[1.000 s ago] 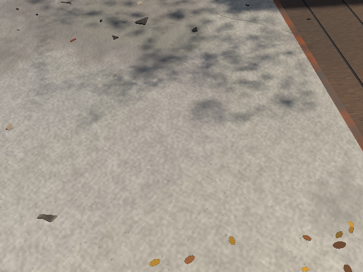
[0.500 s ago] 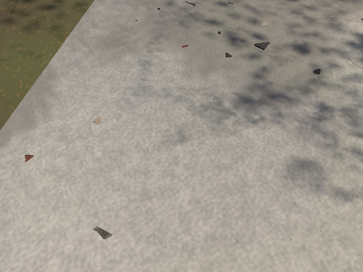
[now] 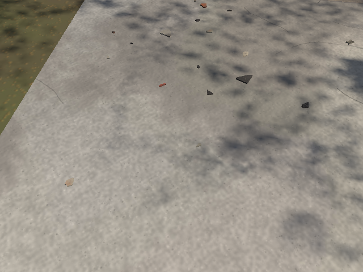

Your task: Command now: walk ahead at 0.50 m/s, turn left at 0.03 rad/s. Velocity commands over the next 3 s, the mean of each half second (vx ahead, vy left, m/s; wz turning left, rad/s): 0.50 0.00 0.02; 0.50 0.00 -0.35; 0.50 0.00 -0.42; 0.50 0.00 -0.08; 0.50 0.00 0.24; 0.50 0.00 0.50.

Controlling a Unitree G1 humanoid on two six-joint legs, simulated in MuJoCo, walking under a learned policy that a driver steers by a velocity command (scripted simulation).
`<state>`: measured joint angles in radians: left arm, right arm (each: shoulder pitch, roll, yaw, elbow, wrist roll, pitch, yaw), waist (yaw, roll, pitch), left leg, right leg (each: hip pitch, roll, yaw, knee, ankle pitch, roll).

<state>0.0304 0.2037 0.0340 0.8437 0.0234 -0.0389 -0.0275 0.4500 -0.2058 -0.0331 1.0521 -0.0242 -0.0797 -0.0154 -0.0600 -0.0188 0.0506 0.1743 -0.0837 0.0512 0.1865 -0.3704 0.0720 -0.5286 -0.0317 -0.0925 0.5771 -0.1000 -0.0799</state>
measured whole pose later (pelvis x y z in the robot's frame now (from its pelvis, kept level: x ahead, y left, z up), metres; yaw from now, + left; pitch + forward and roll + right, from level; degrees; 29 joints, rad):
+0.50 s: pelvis +0.27 -0.01 +0.01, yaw +0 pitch +1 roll -2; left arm 0.44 0.18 0.04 1.05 0.02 -0.09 0.00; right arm 0.04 -0.20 -0.03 0.88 -0.02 -0.04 0.03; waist 0.06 0.04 0.05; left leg -0.57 0.08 0.05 0.61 -0.04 0.03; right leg 0.09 0.08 -0.08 0.18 -0.28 -0.06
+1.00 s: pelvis +0.53 +0.01 +0.01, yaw -13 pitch +0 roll +1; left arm 0.09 0.21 0.05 0.89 0.03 0.00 -0.05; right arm 0.40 -0.19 -0.04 1.01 -0.02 -0.11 -0.02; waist -0.03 -0.03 0.05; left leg 0.06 -0.03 0.29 0.23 -0.30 0.04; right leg -0.63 -0.09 -0.08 0.74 -0.02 -0.07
